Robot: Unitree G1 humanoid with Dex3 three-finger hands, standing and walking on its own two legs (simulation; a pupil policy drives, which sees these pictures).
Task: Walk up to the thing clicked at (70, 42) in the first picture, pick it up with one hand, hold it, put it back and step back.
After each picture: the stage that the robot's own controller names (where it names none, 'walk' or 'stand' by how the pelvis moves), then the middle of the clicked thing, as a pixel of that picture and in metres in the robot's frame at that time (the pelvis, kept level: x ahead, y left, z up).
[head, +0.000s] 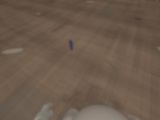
stand; (71, 45) +1.36 +0.42 -0.65
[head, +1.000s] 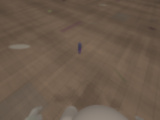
walk; (79, 48) +1.27 +0.17 -0.64
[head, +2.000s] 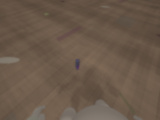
walk; (77, 64) +0.83 +0.15 -0.65
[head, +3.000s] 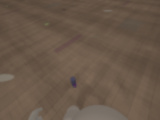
walk; (73, 82) +0.54 +0.24 -0.62
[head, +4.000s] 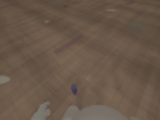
stand; (74, 90) +0.41 +0.18 -0.63
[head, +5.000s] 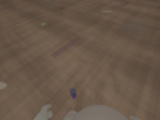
stand; (73, 93) +0.37 +0.19 -0.66
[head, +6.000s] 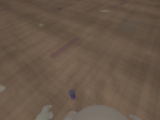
stand; (72, 95) +0.35 +0.21 -0.66
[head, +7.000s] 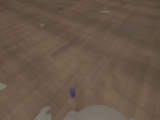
stand; (72, 93) +0.38 +0.21 -0.66
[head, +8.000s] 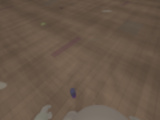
stand; (73, 93) +0.37 +0.19 -0.66
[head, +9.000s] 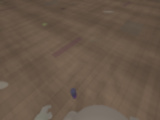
stand; (73, 93) +0.37 +0.19 -0.66
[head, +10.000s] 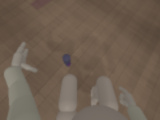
go down; (67, 61) +0.45 +0.18 -0.37
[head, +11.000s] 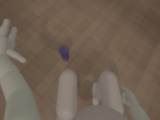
go down; (64, 54) +0.47 +0.20 -0.27
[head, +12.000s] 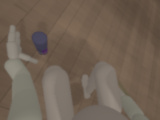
close in; (41, 45) +0.46 +0.24 -0.17
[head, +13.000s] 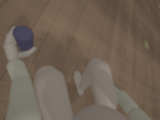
close; (25, 43) +0.46 +0.26 -0.16
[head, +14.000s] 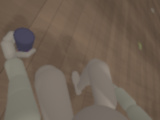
lift; (24, 45) +0.44 +0.26 -0.17
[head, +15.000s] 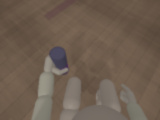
lift; (61, 63) +0.34 +0.19 +0.02
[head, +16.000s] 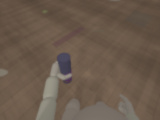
hold; (65, 70) +0.31 +0.17 +0.03
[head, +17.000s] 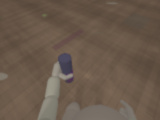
hold; (67, 70) +0.32 +0.16 +0.04
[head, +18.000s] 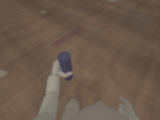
crouch; (66, 68) +0.34 +0.17 +0.03
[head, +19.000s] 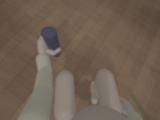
crouch; (53, 45) +0.47 +0.20 -0.04
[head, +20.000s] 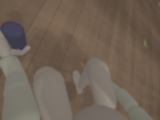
lower; (18, 43) +0.46 +0.28 -0.17
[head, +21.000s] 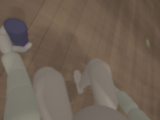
lower; (20, 39) +0.46 +0.28 -0.17
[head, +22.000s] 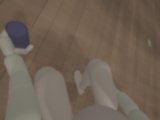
lower; (21, 42) +0.46 +0.28 -0.16
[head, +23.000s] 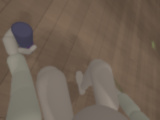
lower; (25, 42) +0.45 +0.27 -0.16
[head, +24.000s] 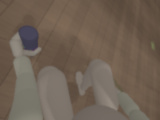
loosen; (30, 44) +0.45 +0.25 -0.16
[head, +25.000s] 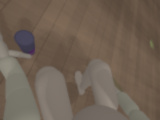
withdraw; (27, 46) +0.44 +0.26 -0.17
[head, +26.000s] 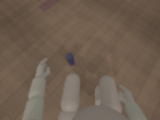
walk; (70, 60) +0.47 +0.19 -0.35
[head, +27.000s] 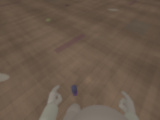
stand; (74, 90) +0.40 +0.16 -0.59
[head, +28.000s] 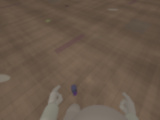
stand; (74, 90) +0.40 +0.18 -0.60
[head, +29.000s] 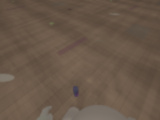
stand; (75, 91) +0.41 +0.16 -0.64
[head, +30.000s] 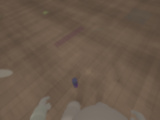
walk; (75, 83) +0.43 +0.18 -0.64
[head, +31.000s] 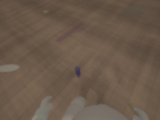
walk; (78, 72) +0.59 +0.19 -0.64
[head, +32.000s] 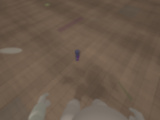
walk; (77, 55) +0.92 +0.19 -0.63
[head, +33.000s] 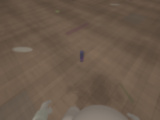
stand; (81, 56) +1.02 +0.15 -0.65
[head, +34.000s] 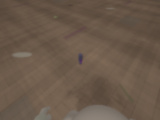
stand; (80, 59) +1.03 +0.17 -0.66
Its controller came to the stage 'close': yes
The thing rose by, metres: 0.69
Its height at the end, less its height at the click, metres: +0.00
